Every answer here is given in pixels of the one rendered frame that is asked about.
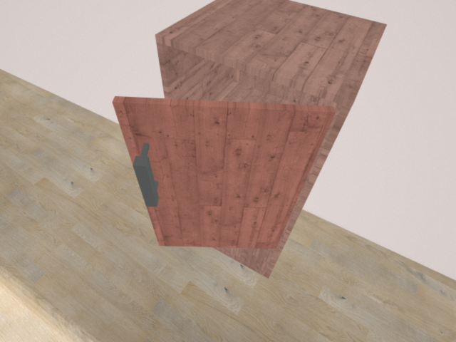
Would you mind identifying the cupboard door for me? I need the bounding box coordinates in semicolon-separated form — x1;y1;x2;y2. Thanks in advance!
112;96;336;249

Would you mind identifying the handle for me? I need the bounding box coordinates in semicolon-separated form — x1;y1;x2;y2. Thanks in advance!
133;143;159;207

